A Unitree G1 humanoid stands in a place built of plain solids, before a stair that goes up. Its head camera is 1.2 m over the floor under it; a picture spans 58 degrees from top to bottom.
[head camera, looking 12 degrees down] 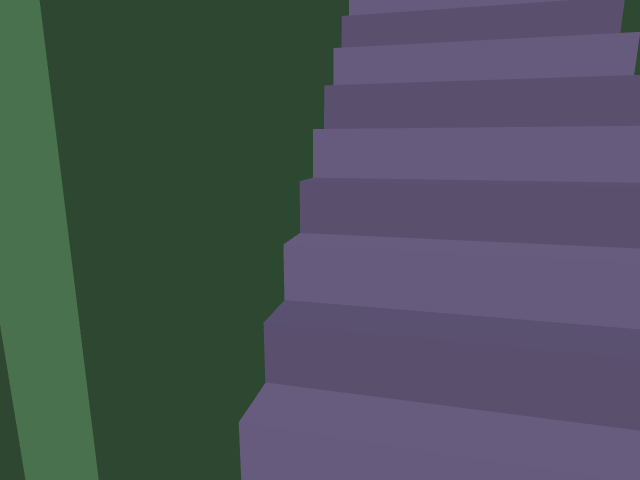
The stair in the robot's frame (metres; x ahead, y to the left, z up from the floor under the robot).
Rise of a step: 0.21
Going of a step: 0.22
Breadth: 1.40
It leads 13 degrees to the right of straight ahead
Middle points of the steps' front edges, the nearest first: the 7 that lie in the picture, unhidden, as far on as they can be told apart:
0.95 -0.45 0.43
1.17 -0.50 0.64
1.38 -0.55 0.86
1.60 -0.60 1.07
1.82 -0.65 1.28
2.03 -0.70 1.50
2.25 -0.75 1.71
